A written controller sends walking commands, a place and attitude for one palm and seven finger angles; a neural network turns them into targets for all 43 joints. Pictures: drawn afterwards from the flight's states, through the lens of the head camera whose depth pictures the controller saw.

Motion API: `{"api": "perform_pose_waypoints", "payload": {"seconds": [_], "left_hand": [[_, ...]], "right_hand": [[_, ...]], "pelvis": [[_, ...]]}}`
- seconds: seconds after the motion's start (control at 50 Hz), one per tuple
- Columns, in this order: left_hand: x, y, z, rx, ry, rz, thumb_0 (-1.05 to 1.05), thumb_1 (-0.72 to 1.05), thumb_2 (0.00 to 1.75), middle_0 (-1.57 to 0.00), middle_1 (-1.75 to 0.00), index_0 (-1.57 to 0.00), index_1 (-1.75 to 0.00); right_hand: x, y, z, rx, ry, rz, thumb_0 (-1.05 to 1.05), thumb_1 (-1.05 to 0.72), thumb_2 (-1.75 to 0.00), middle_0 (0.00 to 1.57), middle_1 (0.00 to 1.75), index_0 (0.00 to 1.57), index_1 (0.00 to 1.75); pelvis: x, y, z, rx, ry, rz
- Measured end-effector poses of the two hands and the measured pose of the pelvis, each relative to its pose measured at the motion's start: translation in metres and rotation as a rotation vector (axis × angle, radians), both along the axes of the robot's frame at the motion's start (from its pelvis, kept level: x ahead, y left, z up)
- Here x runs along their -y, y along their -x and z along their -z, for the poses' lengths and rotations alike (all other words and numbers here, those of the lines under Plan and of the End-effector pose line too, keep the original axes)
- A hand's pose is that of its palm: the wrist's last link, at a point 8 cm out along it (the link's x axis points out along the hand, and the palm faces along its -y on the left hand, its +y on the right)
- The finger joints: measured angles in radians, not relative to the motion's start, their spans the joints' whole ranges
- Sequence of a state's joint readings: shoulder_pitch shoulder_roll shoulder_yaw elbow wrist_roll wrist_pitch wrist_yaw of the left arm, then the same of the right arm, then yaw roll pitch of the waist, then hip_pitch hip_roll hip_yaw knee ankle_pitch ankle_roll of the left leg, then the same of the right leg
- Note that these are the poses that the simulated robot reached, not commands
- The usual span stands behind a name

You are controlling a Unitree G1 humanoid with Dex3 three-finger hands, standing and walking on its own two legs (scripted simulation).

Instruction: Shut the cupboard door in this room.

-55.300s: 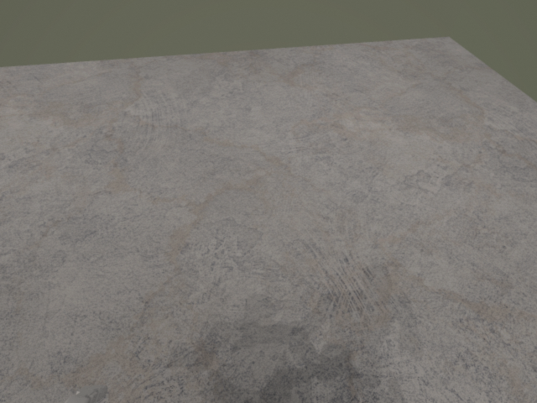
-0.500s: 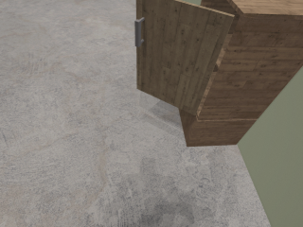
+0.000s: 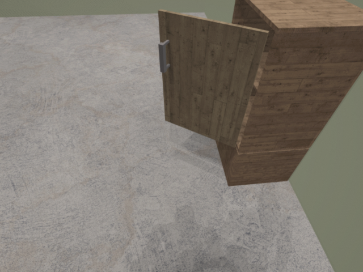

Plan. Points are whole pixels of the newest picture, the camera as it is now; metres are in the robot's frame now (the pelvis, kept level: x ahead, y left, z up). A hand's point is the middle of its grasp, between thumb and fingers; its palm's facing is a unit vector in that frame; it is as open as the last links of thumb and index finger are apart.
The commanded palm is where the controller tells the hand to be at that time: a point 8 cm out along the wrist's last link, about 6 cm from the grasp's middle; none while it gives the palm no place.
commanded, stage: let the arm hang, fingers relaxed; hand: left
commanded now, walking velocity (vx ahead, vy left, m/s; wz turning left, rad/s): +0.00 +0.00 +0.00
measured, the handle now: (165, 56) +0.95 +0.12 +0.02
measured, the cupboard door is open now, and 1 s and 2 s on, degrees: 55 55 55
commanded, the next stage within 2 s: look to check the result in 0.22 s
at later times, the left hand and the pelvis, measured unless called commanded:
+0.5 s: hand out of the picture +0.03 +0.21 -0.17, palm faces +0.00 -0.96 -0.27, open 7.4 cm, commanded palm none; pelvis +0.01 +0.00 +0.00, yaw +0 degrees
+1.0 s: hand out of the picture +0.09 +0.21 -0.16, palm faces +0.00 -0.95 -0.30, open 7.4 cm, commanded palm none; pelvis +0.03 -0.02 +0.00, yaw +0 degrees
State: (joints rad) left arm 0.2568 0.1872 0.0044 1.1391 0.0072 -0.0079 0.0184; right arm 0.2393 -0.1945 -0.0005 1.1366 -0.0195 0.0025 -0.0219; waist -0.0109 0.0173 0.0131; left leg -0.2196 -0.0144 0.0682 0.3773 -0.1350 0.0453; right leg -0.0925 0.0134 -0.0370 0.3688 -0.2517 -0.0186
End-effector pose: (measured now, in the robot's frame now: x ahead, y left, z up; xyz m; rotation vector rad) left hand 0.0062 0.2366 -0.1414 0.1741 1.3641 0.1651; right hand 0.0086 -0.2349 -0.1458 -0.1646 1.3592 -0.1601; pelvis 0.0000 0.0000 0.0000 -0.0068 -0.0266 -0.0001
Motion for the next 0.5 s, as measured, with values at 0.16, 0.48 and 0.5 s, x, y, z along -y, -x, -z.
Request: {"api": "perform_pose_waypoints", "payload": {"seconds": [0.16, 0.48, 0.5], "left_hand": [[0.003, -0.021, 0.0, 0.044, 0.01, 0.019, 0.0, 0.91, 0.9, -0.2, -0.3, -0.2, -0.3], [-0.018, -0.019, -0.008, -0.003, -0.048, 0.012, 0.0, 0.91, 0.9, -0.2, -0.3, -0.2, -0.3], [-0.019, -0.02, -0.009, -0.004, -0.052, 0.013, 0.0, 0.91, 0.9, -0.2, -0.3, -0.2, -0.3]], "right_hand": [[0.007, -0.01, -0.004, 0.025, 0.018, -0.002, 0.0, -0.9, -0.9, 0.2, 0.3, 0.2, 0.3], [0.027, -0.026, -0.008, 0.013, 0.05, -0.02, 0.01, -0.9, -0.9, 0.2, 0.3, 0.2, 0.3], [0.028, -0.028, -0.008, 0.015, 0.052, -0.021, 0.01, -0.9, -0.9, 0.2, 0.3, 0.2, 0.3]], "pelvis": [[0.0, -0.003, -0.001, -0.002, -0.001, 0.001], [0.004, -0.012, -0.002, -0.007, -0.004, -0.001], [0.005, -0.012, -0.002, -0.007, -0.004, -0.001]]}}
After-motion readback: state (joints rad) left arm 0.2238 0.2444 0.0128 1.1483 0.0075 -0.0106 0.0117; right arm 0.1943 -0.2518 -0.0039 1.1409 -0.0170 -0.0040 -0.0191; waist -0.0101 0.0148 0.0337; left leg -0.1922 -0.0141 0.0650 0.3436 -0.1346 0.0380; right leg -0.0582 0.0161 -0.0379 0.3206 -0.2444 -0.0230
